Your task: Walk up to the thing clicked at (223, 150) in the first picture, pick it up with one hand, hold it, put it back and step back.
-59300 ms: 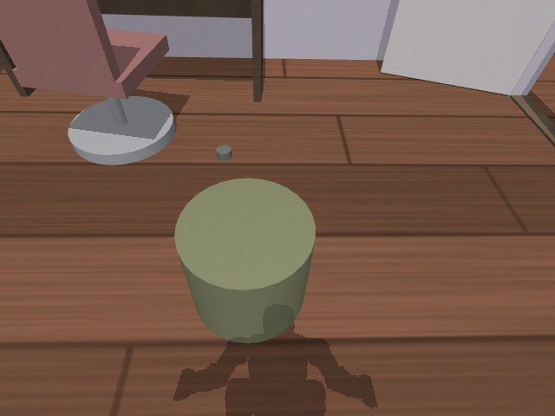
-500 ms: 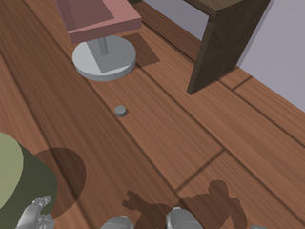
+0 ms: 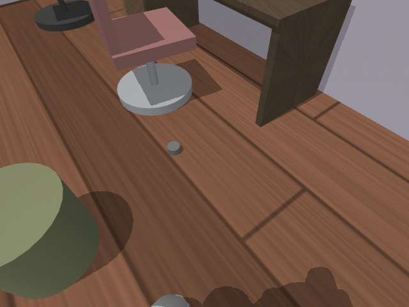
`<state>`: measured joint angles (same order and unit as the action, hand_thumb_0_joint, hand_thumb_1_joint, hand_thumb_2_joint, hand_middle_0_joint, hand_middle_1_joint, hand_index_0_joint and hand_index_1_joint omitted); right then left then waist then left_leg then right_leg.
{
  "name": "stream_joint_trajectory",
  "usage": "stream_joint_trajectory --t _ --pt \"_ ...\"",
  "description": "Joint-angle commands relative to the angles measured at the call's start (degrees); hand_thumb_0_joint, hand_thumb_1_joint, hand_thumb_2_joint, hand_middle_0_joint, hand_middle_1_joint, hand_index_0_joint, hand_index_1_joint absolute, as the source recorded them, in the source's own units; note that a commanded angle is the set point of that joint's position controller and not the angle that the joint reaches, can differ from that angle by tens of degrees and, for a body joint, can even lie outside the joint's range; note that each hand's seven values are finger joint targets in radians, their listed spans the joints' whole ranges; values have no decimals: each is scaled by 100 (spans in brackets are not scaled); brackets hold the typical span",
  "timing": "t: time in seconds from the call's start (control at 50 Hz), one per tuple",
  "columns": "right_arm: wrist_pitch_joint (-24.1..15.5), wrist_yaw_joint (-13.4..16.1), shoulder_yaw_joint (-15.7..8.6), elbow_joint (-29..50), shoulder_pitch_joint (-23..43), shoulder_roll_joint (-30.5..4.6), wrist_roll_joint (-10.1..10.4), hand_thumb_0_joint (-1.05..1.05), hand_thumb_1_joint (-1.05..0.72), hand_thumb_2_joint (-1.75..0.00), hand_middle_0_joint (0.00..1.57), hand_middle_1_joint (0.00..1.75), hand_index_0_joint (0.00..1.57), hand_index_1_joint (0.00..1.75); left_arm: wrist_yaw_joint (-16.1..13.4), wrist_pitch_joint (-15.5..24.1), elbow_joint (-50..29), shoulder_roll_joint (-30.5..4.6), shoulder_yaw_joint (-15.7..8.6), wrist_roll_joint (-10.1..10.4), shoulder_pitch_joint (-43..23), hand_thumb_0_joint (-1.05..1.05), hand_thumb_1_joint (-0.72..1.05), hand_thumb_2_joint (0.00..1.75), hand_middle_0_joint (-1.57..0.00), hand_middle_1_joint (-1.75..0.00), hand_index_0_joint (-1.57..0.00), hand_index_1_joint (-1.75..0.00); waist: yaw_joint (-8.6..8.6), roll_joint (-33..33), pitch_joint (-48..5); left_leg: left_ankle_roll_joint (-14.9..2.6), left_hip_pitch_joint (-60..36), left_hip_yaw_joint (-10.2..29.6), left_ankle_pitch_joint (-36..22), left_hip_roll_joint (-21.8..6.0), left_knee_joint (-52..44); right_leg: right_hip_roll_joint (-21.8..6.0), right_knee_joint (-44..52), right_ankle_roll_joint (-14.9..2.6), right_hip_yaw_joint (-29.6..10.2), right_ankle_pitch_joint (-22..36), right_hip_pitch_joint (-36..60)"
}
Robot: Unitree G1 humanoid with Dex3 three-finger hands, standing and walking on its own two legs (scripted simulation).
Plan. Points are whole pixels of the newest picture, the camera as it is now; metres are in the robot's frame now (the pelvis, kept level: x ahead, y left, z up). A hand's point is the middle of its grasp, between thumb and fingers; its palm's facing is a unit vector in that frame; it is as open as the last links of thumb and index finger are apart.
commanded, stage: step back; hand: left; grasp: from above
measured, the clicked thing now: (173, 148) +1.08 +0.28 -0.74
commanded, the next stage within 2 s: stand in 0.94 s
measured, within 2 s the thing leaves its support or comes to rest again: neither
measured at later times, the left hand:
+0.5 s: hand out of the picture +0.06 +0.27 -0.14, palm faces +0.06 -0.92 -0.38, open 7.4 cm
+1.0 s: hand (78, 305) +0.14 +0.29 -0.14, palm faces +0.00 -0.94 -0.35, open 7.4 cm
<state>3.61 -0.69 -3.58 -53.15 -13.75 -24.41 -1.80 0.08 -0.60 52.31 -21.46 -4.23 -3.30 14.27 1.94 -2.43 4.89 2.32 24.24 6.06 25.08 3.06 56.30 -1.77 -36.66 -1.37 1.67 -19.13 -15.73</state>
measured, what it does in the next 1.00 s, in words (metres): steps on the spot: left foot, then left foot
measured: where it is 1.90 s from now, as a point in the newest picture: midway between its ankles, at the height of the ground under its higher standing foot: outside the picture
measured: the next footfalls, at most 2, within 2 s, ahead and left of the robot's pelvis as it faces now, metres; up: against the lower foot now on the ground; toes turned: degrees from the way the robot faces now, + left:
left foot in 0.08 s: +0.03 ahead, +0.14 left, +0.00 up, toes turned +0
left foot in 0.60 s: +0.10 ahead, +0.14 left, +0.00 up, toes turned +3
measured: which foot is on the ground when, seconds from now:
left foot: up 0.00-0.06, down 0.08-0.36, up 0.38-0.58, down 0.60-1.00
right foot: down 0.00-1.00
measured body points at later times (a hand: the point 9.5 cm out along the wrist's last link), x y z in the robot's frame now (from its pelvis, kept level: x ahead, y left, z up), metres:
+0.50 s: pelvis +0.01 +0.00 +0.00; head +0.02 -0.01 +0.45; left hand +0.06 +0.31 -0.11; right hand +0.10 -0.31 -0.13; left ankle +0.02 +0.13 -0.70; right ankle +0.03 -0.11 -0.73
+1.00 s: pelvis +0.05 +0.02 +0.01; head +0.06 +0.03 +0.46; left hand +0.14 +0.33 -0.11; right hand +0.18 -0.26 -0.11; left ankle +0.06 +0.14 -0.73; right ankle +0.03 -0.11 -0.73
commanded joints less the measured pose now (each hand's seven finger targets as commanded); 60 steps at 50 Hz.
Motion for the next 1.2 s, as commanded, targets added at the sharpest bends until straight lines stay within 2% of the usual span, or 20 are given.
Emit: stream_joint_trajectory --t 0.0,0.06,0.08,0.1,0.12,0.18,0.24,0.3,0.32,0.34,0.36,0.38,0.44,0.54,0.58,0.6,0.62,0.74,1.06,1.18 --pt "-357 -12 -218 469 620 -872 -52 0 -90 -90 20 30 20 30 -79 207 -445 -1740 -479 45 -254 0 90 90 -20 -30 -20 -30 226 1346 -70 -97 -68 -409 720 -263 -1868 -1422 1817 -910 -1754 -2126 290" --pt "-489 12 -359 -5 -152 -915 -42 0 -90 -90 20 30 20 30 -24 107 -430 -1348 -248 61 -242 0 90 90 -20 -30 -20 -30 -188 482 -417 -373 -2249 -472 -485 -119 -3527 -755 534 -457 -668 -987 -668" --pt "-531 59 -420 24 -266 -1239 -86 0 -90 -90 20 30 20 30 4 113 -508 -949 -123 143 -370 0 90 90 -20 -30 -20 -30 -308 -577 -387 -795 -2505 1639 1063 -1275 -4148 -159 -407 -33 -164 -1055 -1761" --pt "-532 49 -493 74 -244 -1826 -89 0 -90 -90 20 30 20 30 -19 119 -501 -1269 -230 184 -861 0 90 90 -20 -30 -20 -30 -513 -812 -69 -1534 -1417 2987 2655 -2216 -4532 30 -1266 38 -108 -1491 -1887" --pt "-574 38 -485 137 -74 -1747 -42 0 -90 -90 20 30 20 30 -10 149 -477 -1507 -289 155 -981 0 90 90 -20 -30 -20 -30 -466 -413 310 -1732 -909 2960 2485 -2303 -4635 -115 -1660 10 -525 -1278 -1667" --pt "-644 74 -327 176 316 -1266 -54 0 -90 -90 20 30 20 30 64 220 -198 -1301 -226 219 -422 0 90 90 -20 -30 -20 -30 -148 -548 152 -1277 -1122 1493 1042 -1623 -4188 -158 -1338 -4 -403 -644 -1322" --pt "-581 32 -356 184 286 -1253 -91 0 -90 -90 20 30 20 30 118 265 -101 -1208 -245 194 -425 0 90 90 -20 -30 -20 -30 -282 -833 -2 -1247 -774 1015 693 -1481 -3985 49 -473 65 -81 -762 -437" --pt "-453 23 -268 247 517 -1010 -3 0 -90 -90 20 30 20 30 35 336 158 -1097 -262 158 13 0 90 90 -20 -30 -20 -30 55 -458 -134 -892 -40 400 347 -1155 -3010 389 1011 -7 215 153 1005" --pt "-434 43 -152 254 451 -699 29 0 -90 -90 20 30 20 30 -22 376 214 -1185 -303 131 199 0 90 90 -20 -30 -20 -30 154 -11 -317 -702 268 158 121 -911 -2307 170 1290 -34 -287 182 1547" --pt "-453 45 -62 404 504 -371 71 0 -90 -90 20 30 20 30 -84 431 207 -1643 -406 49 357 0 90 90 -20 -30 -20 -30 228 1147 -309 -394 1199 -227 376 -133 -888 -1067 1984 -472 -2445 -679 1732" --pt "-431 126 -138 349 534 -645 33 0 -90 -90 20 30 20 30 -75 439 102 -1997 -461 75 122 0 90 90 -20 -30 -20 -30 206 1077 -130 -315 992 -65 985 -192 -287 -2069 2376 -1122 -3394 -1535 857" --pt "-453 146 -222 253 396 -901 32 0 -90 -90 20 30 20 30 -65 451 -29 -1977 -452 104 -149 0 90 90 -20 -30 -20 -30 92 732 134 -300 750 222 926 -331 -26 -2230 2291 -1419 -3466 -1438 330" --pt "-496 90 -200 11 134 -787 57 0 -90 -90 20 30 20 30 -84 494 -101 -1581 -334 142 -551 0 90 90 -20 -30 -20 -30 -96 737 104 -290 301 135 165 -548 -513 -1537 1962 -982 -2030 -368 110" --pt "-525 61 -181 -213 61 -573 19 0 -90 -90 20 30 20 30 -54 367 -109 -1453 -162 216 -900 0 90 90 -20 -30 -20 -30 -298 922 -421 -241 -1364 -777 -919 -306 -2662 -995 992 -621 -842 1370 -342" --pt "-560 136 -215 -240 190 -736 -41 0 -90 -90 20 30 20 30 -60 319 -104 -1089 -9 273 -743 0 90 90 -20 -30 -20 -30 -261 373 -670 -435 -1905 -66 -1972 -825 -3142 -650 386 -224 -572 1761 -518" --pt "-600 157 -203 -148 508 -997 -21 0 -90 -90 20 30 20 30 -57 277 -63 -944 34 358 -683 0 90 90 -20 -30 -20 -30 -106 -235 -777 -740 -1415 945 -1786 -1578 -3489 -176 142 27 -362 842 -292" --pt "-575 126 -200 -133 827 -1215 60 0 -90 -90 20 30 20 30 -87 244 113 -1125 -30 390 -601 0 90 90 -20 -30 -20 -30 2 -368 -764 -1133 -840 1003 -1662 -1814 -3401 1 142 40 -219 -155 347" --pt "-544 140 -43 -424 1088 -805 95 0 -90 -90 20 30 20 30 -105 325 409 -1257 -6 337 -787 0 90 90 -20 -30 -20 -30 -91 -211 -876 -478 -1310 -58 -2968 -1091 -3033 -435 885 -67 -524 2020 806" --pt "-589 69 27 -765 1503 -671 139 0 -90 -90 20 30 20 30 -73 311 842 -1074 197 308 -1240 0 90 90 -20 -30 -20 -30 -176 202 -905 -345 -2141 -192 -3231 -1137 -3772 -571 1812 106 -543 2167 1119" --pt "-572 61 34 -824 1528 -687 135 0 -90 -90 20 30 20 30 -47 280 934 -1056 193 282 -1235 0 90 90 -20 -30 -20 -30 -162 148 -533 -285 -1783 -190 -2119 -1065 -4121 -563 2090 110 -587 1272 1013"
